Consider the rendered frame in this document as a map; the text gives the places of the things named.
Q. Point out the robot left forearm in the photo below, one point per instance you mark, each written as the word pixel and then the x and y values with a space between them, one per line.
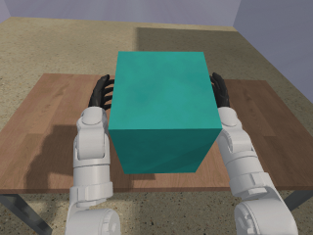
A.
pixel 91 162

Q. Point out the robot left upper arm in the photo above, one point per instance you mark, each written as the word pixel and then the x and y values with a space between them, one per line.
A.
pixel 94 222

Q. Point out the table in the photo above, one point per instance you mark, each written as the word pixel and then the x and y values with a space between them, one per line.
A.
pixel 36 146

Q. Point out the robot right upper arm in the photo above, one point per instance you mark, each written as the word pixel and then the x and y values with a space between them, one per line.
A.
pixel 263 217

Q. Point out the robot right forearm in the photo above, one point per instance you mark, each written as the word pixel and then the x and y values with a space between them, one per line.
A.
pixel 247 177

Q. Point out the robot left hand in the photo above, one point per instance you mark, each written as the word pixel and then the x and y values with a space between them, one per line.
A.
pixel 98 98

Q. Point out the robot right hand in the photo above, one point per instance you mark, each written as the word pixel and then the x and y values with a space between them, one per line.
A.
pixel 220 91

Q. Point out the carton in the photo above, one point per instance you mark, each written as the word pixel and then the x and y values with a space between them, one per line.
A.
pixel 164 117

